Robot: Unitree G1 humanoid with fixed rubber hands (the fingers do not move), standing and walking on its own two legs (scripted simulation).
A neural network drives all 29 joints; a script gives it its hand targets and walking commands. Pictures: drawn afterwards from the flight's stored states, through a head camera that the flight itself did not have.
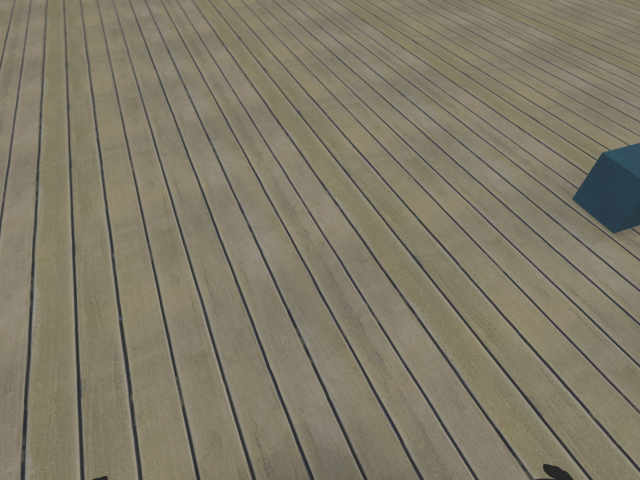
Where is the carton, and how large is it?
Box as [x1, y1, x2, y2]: [572, 143, 639, 233]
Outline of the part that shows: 639,143 603,152 572,198 613,233 639,224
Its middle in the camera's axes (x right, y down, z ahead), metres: +1.40 -0.24 +1.75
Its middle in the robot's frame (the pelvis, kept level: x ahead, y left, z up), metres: +1.38 -1.42 -0.65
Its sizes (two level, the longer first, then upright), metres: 0.287 0.246 0.272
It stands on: the floor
